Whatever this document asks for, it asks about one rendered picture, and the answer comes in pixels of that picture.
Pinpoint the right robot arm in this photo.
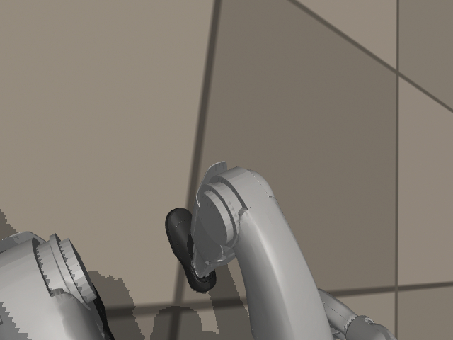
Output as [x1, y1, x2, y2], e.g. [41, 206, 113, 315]
[345, 315, 397, 340]

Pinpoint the left robot foot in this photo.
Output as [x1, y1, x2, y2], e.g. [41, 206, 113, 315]
[93, 285, 115, 340]

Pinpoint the right robot hand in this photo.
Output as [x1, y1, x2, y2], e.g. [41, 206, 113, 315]
[318, 288, 358, 340]

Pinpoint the right robot foot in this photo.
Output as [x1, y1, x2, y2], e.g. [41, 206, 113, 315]
[165, 208, 216, 293]

